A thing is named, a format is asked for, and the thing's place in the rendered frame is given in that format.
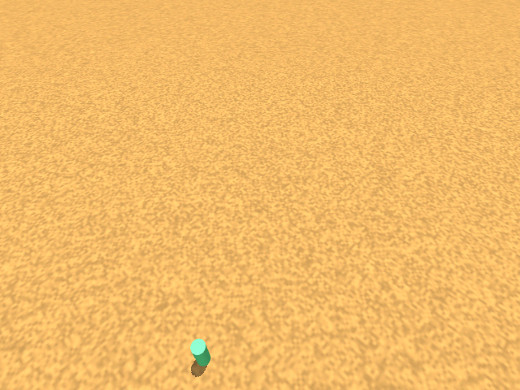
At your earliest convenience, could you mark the can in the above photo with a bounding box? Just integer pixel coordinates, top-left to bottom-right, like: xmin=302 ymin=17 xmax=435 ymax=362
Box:
xmin=190 ymin=339 xmax=210 ymax=366

